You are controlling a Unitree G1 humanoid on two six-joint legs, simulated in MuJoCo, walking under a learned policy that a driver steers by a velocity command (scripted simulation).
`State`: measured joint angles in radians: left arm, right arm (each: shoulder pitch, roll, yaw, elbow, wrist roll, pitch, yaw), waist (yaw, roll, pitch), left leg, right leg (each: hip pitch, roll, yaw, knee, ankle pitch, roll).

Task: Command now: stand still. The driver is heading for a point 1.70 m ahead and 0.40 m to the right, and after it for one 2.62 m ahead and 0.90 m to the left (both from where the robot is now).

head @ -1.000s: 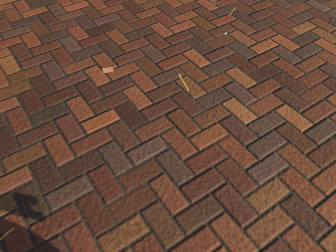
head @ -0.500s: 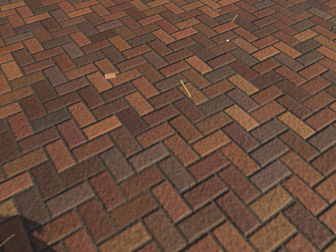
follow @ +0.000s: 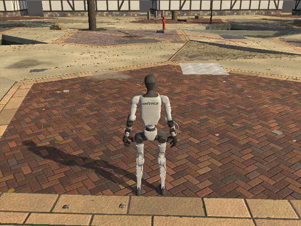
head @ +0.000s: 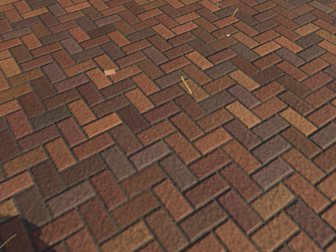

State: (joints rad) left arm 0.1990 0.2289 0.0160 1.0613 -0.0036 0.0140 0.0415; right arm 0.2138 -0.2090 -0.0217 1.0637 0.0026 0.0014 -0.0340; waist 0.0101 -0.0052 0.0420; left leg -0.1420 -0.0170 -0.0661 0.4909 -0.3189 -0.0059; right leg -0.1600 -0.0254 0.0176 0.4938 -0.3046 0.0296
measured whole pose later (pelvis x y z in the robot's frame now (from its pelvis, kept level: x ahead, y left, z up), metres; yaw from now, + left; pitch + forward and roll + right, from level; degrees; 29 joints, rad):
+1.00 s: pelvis +0.00 -0.01 +0.00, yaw +0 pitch -1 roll +0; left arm 0.28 0.18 0.01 1.10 -0.01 0.00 0.04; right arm 0.27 -0.18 -0.01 1.11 0.01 0.00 -0.04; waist 0.01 0.00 0.04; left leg -0.15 0.00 -0.07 0.49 -0.32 -0.02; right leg -0.17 -0.01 0.02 0.50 -0.31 0.01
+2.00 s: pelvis +0.06 +0.02 +0.00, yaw +0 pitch +1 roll +0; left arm 0.30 0.23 0.05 1.01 -0.03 -0.11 0.00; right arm 0.51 -0.16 -0.02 1.08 0.01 -0.11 0.00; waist -0.04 -0.02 -0.02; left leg -0.07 -0.03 -0.01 0.39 -0.34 0.03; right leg -0.52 -0.02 -0.01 1.15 -0.35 -0.07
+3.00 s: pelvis +0.23 +0.01 +0.00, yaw +0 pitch -1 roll +0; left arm 0.19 0.20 0.03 1.06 -0.01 -0.01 0.03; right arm 0.30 -0.15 -0.03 1.08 0.00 -0.03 -0.04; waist 0.00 0.00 0.04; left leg -0.16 -0.01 0.01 0.49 -0.33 0.01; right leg -0.27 0.02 -0.02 0.51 -0.22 -0.03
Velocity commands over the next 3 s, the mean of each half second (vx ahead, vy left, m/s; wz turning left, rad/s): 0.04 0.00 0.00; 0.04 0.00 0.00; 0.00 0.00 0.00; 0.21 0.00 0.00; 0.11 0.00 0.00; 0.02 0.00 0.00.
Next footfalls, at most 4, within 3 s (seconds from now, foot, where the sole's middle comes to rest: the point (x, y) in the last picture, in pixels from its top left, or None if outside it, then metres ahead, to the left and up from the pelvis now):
2.20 right None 0.31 -0.09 -0.77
2.52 left None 0.24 0.13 -0.77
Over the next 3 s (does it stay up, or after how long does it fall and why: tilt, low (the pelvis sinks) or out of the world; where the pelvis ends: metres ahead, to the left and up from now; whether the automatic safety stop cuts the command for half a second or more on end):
stays up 0.23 0.01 0.00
